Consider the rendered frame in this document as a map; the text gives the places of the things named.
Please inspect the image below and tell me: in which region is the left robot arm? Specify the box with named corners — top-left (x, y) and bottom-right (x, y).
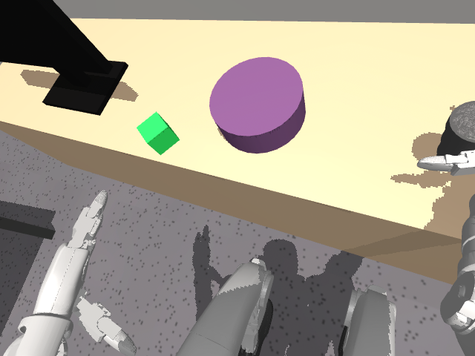
top-left (3, 313), bottom-right (73, 356)

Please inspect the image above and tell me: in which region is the right robot hand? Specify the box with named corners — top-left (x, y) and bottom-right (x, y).
top-left (417, 150), bottom-right (475, 176)

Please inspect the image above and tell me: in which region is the left robot hand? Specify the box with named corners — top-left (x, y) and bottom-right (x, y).
top-left (33, 190), bottom-right (137, 356)

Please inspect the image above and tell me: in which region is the left robot foot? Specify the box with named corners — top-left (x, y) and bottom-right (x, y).
top-left (238, 299), bottom-right (273, 356)

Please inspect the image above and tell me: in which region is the right robot arm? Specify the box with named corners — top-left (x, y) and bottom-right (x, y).
top-left (440, 194), bottom-right (475, 356)

